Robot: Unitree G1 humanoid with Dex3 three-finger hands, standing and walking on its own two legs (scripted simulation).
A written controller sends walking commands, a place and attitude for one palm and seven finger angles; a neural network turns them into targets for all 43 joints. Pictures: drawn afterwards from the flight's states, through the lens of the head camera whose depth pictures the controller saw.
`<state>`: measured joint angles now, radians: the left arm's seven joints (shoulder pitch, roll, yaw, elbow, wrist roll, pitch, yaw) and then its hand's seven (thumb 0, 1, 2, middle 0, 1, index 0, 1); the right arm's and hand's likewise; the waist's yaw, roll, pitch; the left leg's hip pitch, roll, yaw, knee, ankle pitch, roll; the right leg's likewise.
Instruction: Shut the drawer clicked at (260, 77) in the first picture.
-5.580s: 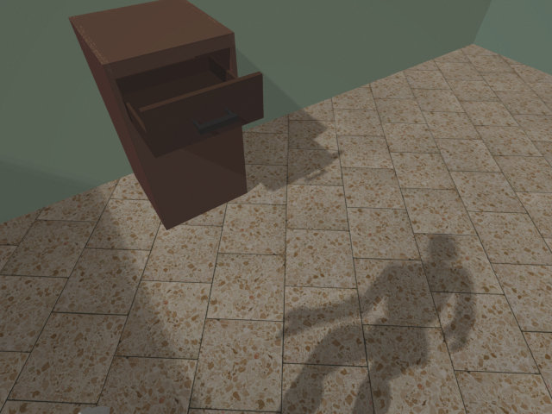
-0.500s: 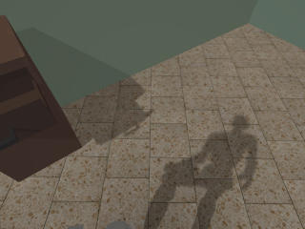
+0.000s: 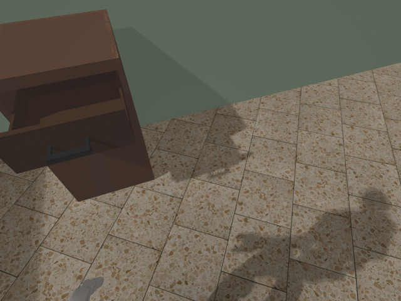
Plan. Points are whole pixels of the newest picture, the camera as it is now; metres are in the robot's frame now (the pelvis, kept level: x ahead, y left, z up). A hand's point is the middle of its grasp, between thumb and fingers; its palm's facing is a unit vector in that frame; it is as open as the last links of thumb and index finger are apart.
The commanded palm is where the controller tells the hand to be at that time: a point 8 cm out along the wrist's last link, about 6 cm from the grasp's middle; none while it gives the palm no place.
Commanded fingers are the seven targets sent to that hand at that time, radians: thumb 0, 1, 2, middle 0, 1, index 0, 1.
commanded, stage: turn to face it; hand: left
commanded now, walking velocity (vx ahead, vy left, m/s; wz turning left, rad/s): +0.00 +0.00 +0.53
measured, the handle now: (69, 149) +0.54 +0.43 -0.10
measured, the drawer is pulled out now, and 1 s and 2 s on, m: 0.22 0.22 0.22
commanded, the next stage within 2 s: take the last steps up to it in 0.44 s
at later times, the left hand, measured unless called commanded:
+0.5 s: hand out of the picture -0.07 +0.24 -0.18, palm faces +0.29 -0.92 -0.24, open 7.4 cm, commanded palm none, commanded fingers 0.00 0.90 0.90 -0.20 -0.30 -0.20 -0.30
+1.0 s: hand out of the picture +0.00 +0.20 -0.15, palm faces +0.33 -0.92 -0.21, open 7.3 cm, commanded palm none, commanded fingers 0.00 0.90 0.90 -0.20 -0.30 -0.20 -0.30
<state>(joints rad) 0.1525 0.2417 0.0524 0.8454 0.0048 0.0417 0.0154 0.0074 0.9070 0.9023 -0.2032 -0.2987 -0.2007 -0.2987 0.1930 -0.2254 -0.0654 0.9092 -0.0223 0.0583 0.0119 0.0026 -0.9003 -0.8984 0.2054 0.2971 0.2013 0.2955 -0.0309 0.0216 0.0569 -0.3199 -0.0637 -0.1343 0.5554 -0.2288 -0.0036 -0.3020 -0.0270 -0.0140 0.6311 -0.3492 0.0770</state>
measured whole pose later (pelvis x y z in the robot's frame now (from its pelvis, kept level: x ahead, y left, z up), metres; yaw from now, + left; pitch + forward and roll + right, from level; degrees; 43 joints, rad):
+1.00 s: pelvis +0.00 +0.01 +0.00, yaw +18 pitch -2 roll +0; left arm 0.25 0.15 0.03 1.01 0.03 -0.03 0.00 0.00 0.91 0.90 -0.20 -0.30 -0.20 -0.30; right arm 0.40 -0.19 -0.05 1.13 -0.02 0.02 -0.01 0.00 -0.91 -0.90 0.20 0.30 0.20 0.29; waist -0.03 0.03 0.00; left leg -0.26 -0.01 0.00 0.72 -0.43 0.03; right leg -0.20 -0.02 -0.10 0.53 -0.29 -0.03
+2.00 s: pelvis +0.26 +0.11 +0.00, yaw +19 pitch -1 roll +1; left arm 0.13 0.14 0.02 1.03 0.02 -0.03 0.02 0.00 0.91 0.90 -0.20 -0.30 -0.20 -0.30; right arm 0.34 -0.14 -0.04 1.13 -0.01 0.01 -0.03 0.00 -0.91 -0.90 0.20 0.30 0.20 0.29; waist -0.06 0.03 0.06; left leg -0.18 0.04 0.09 0.67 -0.50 -0.03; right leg -0.33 -0.05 -0.11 0.56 -0.21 -0.03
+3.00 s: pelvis +0.21 +0.10 +0.00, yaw +19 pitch -1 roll +0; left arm 0.32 0.12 -0.02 1.11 0.01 -0.03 0.05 0.03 0.93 0.90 -0.21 -0.30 -0.20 -0.30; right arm 0.31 -0.13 0.01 1.12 -0.02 -0.01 -0.04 0.01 -0.92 -0.90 0.20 0.30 0.19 0.29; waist -0.02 0.02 0.00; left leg -0.21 0.03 0.06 0.54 -0.32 0.00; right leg -0.15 0.06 -0.06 0.50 -0.34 -0.07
